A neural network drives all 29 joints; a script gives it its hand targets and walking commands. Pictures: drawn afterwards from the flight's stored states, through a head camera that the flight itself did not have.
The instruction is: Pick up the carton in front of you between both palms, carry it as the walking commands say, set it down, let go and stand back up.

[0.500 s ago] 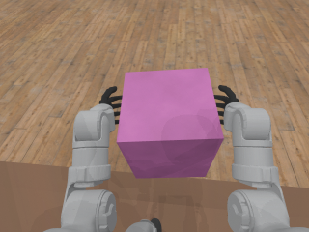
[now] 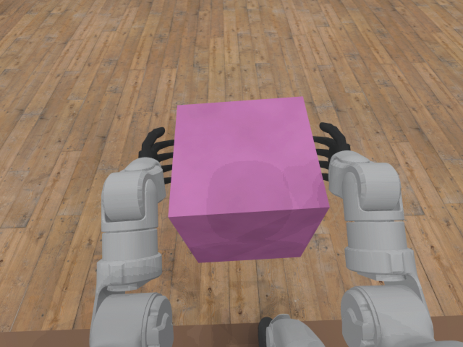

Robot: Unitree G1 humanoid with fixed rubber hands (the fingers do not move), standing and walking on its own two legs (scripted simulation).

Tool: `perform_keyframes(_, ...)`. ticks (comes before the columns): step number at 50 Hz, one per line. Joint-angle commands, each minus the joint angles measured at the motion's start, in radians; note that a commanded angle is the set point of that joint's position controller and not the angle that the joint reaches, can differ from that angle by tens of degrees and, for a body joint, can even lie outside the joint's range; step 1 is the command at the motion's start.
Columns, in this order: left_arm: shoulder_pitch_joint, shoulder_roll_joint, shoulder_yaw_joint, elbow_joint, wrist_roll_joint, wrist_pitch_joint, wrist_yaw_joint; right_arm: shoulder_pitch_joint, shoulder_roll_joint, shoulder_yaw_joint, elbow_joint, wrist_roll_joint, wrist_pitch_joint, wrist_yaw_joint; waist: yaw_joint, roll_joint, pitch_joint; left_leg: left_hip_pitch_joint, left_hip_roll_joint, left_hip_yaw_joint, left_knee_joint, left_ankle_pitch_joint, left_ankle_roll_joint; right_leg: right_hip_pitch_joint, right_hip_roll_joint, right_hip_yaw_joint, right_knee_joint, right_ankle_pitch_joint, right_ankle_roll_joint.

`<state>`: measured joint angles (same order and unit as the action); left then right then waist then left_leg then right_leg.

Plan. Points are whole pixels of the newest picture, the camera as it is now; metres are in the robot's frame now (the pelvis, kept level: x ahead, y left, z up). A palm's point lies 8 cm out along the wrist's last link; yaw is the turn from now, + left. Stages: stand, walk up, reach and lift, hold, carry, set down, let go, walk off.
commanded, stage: carry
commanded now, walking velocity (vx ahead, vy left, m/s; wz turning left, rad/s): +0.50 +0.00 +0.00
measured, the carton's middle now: (244, 188) +0.37 -0.02 +0.03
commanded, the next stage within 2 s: none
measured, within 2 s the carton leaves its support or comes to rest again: neither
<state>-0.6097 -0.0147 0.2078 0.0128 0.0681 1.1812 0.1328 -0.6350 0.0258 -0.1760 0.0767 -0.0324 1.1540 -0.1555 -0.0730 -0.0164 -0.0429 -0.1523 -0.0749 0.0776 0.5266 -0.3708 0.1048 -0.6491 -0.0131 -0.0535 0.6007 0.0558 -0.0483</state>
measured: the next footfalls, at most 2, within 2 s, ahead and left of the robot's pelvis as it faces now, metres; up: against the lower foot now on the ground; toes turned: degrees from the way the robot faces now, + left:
right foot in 0.06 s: +0.22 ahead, -0.08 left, -0.03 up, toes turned -3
left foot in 0.60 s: +0.54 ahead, +0.09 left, -0.04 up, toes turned +5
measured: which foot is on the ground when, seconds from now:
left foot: down 0.00-0.08, up 0.10-0.58, down 0.60-1.00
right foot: up 0.00-0.04, down 0.06-0.60, up 0.62-1.00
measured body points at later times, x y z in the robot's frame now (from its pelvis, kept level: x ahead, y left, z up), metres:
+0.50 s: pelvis +0.29 -0.01 -0.02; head +0.33 -0.02 +0.43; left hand +0.66 +0.16 +0.09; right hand +0.67 -0.14 +0.08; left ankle +0.44 +0.13 -0.71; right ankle +0.18 -0.07 -0.75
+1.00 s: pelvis +0.58 +0.01 -0.01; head +0.61 +0.02 +0.43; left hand +0.93 +0.15 +0.07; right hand +0.92 -0.15 +0.08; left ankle +0.50 +0.09 -0.76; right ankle +0.69 -0.14 -0.72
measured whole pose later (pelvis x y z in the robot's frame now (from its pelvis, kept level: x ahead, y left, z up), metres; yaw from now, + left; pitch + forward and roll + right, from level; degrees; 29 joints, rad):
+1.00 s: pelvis +0.58 +0.01 -0.01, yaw -1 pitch +6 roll -2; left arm -0.47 -0.09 0.19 -0.08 0.11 1.18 0.13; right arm -0.48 0.10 -0.22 -0.06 -0.09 1.17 -0.13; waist -0.02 0.00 -0.06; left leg -0.13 0.00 0.11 0.29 -0.26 0.05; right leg -0.62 -0.06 -0.09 0.65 -0.13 0.03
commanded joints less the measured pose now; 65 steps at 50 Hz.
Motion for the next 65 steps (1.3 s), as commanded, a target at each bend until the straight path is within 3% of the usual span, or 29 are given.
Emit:
perform_keyframes(1,-0.643,-0.97,-0.634,-0.004,-0.368,-0.002,-0.204,-0.674,1.032,0.651,-0.08,0.451,0.008,0.274,-0.005,0.134,-0.38,0.283,0.186,-0.108,0.115,0.872,0.037,0.161,0.063,-0.072,-0.179,0.117,-0.036)
perform_keyframes(3,-0.627,-0.944,-0.591,0.044,-0.347,0.012,-0.213,-0.688,1.025,0.637,-0.027,0.451,0.019,0.278,0.086,0.083,-0.442,0.088,0.152,-0.03,0.377,0.75,-0.019,0.526,0.024,-0.062,-0.23,0.202,-0.049)
perform_keyframes(4,-0.613,-0.929,-0.561,0.077,-0.34,0.018,-0.219,-0.715,1.021,0.627,-0.009,0.448,0.024,0.28,0.105,-0.029,-0.499,-0.145,0.114,-0.019,0.558,0.296,-0.041,0.76,-0.152,0.13,-0.073,0.521,-0.052)
perform_keyframes(5,-0.647,-0.891,-0.538,0.107,-0.332,0.02,-0.219,-0.742,1.065,0.61,0.032,0.449,0.038,0.278,0.132,-0.266,-0.602,-0.52,-0.013,-0.051,0.861,-0.253,-0.105,1.093,-0.396,0.503,-0.008,0.565,-0.27)
perform_keyframes(6,-0.63,-0.936,-0.538,0.128,-0.355,0.021,-0.226,-0.74,1.052,0.592,0.022,0.44,0.043,0.272,0.146,-0.225,-0.634,-0.628,0.014,-0.101,0.959,-0.252,-0.077,1.069,-0.405,0.628,-0.085,0.137,-0.325)
perform_keyframes(7,-0.679,-0.986,-0.548,0.105,-0.381,0.017,-0.236,-0.795,1.064,0.588,0.002,0.438,0.042,0.267,0.148,-0.149,-0.552,-0.659,0.051,-0.112,0.932,-0.188,-0.055,0.954,-0.326,0.581,-0.143,-0.071,-0.276)
perform_keyframes(8,-0.743,-1.034,-0.56,0.083,-0.411,0.019,-0.247,-0.814,1.078,0.576,0.001,0.434,0.038,0.262,0.118,-0.027,-0.452,-0.624,0.081,-0.113,0.833,-0.106,-0.053,0.794,-0.257,0.488,-0.197,-0.113,-0.194)
perform_keyframes(12,-0.877,-1.151,-0.612,0.002,-0.502,0.005,-0.264,-0.811,1.135,0.561,-0.043,0.413,0.026,0.232,0.093,-0.037,-0.432,-0.549,0.122,-0.089,0.669,-0.01,-0.084,0.62,-0.231,0.359,-0.236,-0.082,-0.179)
perform_keyframes(19,-0.839,-1.134,-0.643,-0.066,-0.519,-0.007,-0.263,-0.763,1.108,0.598,-0.11,0.375,0.011,0.196,0.14,-0.082,-0.443,-0.726,0.139,-0.04,0.482,0.18,-0.093,0.814,-0.196,0.242,-0.157,0.29,-0.168)
perform_keyframes(26,-0.715,-1.089,-0.641,0.033,-0.467,-0.005,-0.272,-0.658,1.058,0.6,-0.023,0.331,0.026,0.217,0.171,-0.1,-0.358,-0.523,0.046,0.074,0.014,0.434,-0.056,0.826,-0.12,0.11,-0.109,0.474,-0.11)
perform_keyframes(27,-0.713,-1.092,-0.64,0.045,-0.464,-0.01,-0.275,-0.658,1.059,0.595,-0.013,0.33,0.025,0.225,0.151,-0.117,-0.361,-0.408,0.03,0.084,-0.053,0.456,-0.041,0.79,-0.119,0.089,-0.081,0.524,-0.087)
perform_keyframes(29,-0.726,-1.108,-0.644,0.075,-0.467,-0.015,-0.282,-0.643,1.059,0.577,0.026,0.328,0.018,0.238,0.049,-0.104,-0.442,-0.029,0.035,0.11,-0.147,0.546,-0.022,0.658,-0.1,-0.004,0.135,0.513,-0.022)
perform_keyframes(30,-0.73,-1.112,-0.646,0.088,-0.463,-0.018,-0.285,-0.626,1.046,0.56,0.037,0.325,0.013,0.246,0.021,-0.02,-0.505,0.207,0.179,-0.057,-0.075,0.647,-0.008,0.469,-0.072,-0.014,0.318,0.166,0.005)
perform_keyframes(31,-0.733,-1.154,-0.643,0.121,-0.464,-0.014,-0.289,-0.635,1.027,0.545,0.056,0.309,0.009,0.248,0.046,0.225,-0.614,0.53,0.468,-0.423,0.056,0.965,0.122,0.157,0.021,0.01,0.541,-0.499,0.038)
perform_keyframes(32,-0.726,-1.137,-0.635,0.124,-0.461,-0.017,-0.288,-0.6,1.039,0.54,0.081,0.328,0.001,0.251,0.006,0.292,-0.649,0.598,0.496,-0.626,-0.051,0.635,0.223,-0.036,0.083,0.071,0.742,-0.652,0.041)
perform_keyframes(33,-0.757,-1.154,-0.638,0.099,-0.465,-0.024,-0.283,-0.621,1.077,0.555,0.042,0.349,-0.007,0.257,0.001,0.228,-0.595,0.535,0.443,-0.591,-0.097,0.433,0.192,-0.115,0.036,0.089,0.763,-0.59,0.019)
perform_keyframes(34,-0.795,-1.165,-0.636,0.061,-0.478,-0.031,-0.276,-0.693,1.109,0.574,-0.015,0.38,-0.013,0.262,0.008,0.145,-0.548,0.451,0.406,-0.527,-0.119,0.387,0.147,-0.121,0.004,0.088,0.726,-0.53,0.013)
perform_keyframes(36,-0.81,-1.174,-0.631,0.005,-0.47,-0.038,-0.253,-0.797,1.164,0.613,-0.105,0.438,-0.018,0.267,0.022,0.083,-0.498,0.295,0.373,-0.412,-0.161,0.413,0.105,-0.058,-0.038,0.083,0.624,-0.451,0.029)
perform_keyframes(42,-0.633,-1.143,-0.642,-0.05,-0.392,-0.038,-0.202,-0.711,1.177,0.658,-0.173,0.47,-0.004,0.286,0.039,0.125,-0.491,0.29,0.344,-0.262,-0.224,0.523,0.096,-0.06,-0.059,0.018,0.377,-0.369,0.072)
perform_keyframes(49,-0.424,-1.14,-0.727,-0.16,-0.359,-0.013,-0.224,-0.411,1.128,0.673,-0.219,0.381,0.028,0.312,0.045,0.162,-0.386,0.369,0.281,-0.085,-0.227,0.768,0.018,0.017,-0.021,-0.079,-0.018,-0.135,0.075)
perform_keyframes(52,-0.318,-1.126,-0.752,-0.204,-0.36,0.01,-0.254,-0.251,1.1,0.674,-0.236,0.324,0.041,0.316,0.041,0.19,-0.348,0.377,0.256,-0.014,-0.164,0.869,-0.013,0.147,0.017,-0.139,-0.206,-0.06,0.073)
perform_keyframes(54,-0.249,-1.12,-0.763,-0.223,-0.357,0.019,-0.278,-0.16,1.085,0.688,-0.252,0.303,0.047,0.319,0.061,0.143,-0.396,0.215,0.233,0.059,0.026,0.839,-0.06,0.478,0.022,-0.168,-0.288,-0.023,0.045)
perform_keyframes(55,-0.189,-1.111,-0.763,-0.222,-0.353,0.023,-0.288,-0.147,1.07,0.7,-0.272,0.297,0.049,0.322,0.086,0.088,-0.449,0.038,0.223,0.065,0.176,0.586,-0.091,0.699,-0.097,-0.03,-0.248,-0.059,0.011)
perform_keyframes(56,-0.165,-1.069,-0.753,-0.215,-0.33,0.021,-0.293,-0.158,1.093,0.723,-0.289,0.316,0.061,0.328,0.097,-0.137,-0.514,-0.254,0.153,0.053,0.425,0.279,-0.12,0.943,-0.339,0.331,-0.195,-0.006,-0.116)
perform_keyframes(57,-0.126,-1.072,-0.754,-0.211,-0.325,0.016,-0.295,-0.139,1.093,0.733,-0.306,0.32,0.064,0.335,0.1,-0.266,-0.474,-0.543,0.052,0.021,0.587,-0.123,-0.13,1.032,-0.42,0.557,-0.284,-0.034,-0.218)
perform_keyframes(58,-0.115,-1.089,-0.765,-0.249,-0.334,0.016,-0.3,-0.134,1.1,0.746,-0.313,0.321,0.059,0.338,0.097,-0.194,-0.427,-0.613,0.107,-0.056,0.679,-0.15,-0.106,0.973,-0.422,0.512,-0.296,-0.061,-0.217)
perform_keyframes(60,-0.113,-1.129,-0.796,-0.335,-0.369,0.015,-0.307,-0.094,1.094,0.763,-0.369,0.33,0.053,0.335,0.09,-0.039,-0.357,-0.569,0.178,-0.081,0.605,-0.057,-0.093,0.794,-0.364,0.352,-0.344,-0.084,-0.143)
perform_keyframes(62,-0.139,-1.112,-0.797,-0.357,-0.385,0.019,-0.31,-0.127,1.121,0.783,-0.41,0.353,0.048,0.328,0.084,-0.054,-0.327,-0.47,0.195,-0.054,0.45,0.031,-0.112,0.657,-0.312,0.213,-0.417,-0.203,-0.096)
perform_keyframes(65,-0.077,-1.078,-0.801,-0.368,-0.39,0.024,-0.317,-0.058,1.103,0.787,-0.421,0.34,0.047,0.314,0.082,-0.123,-0.301,-0.418,0.181,0.001,0.246,0.12,-0.138,0.613,-0.269,0.099,-0.465,-0.268,-0.097)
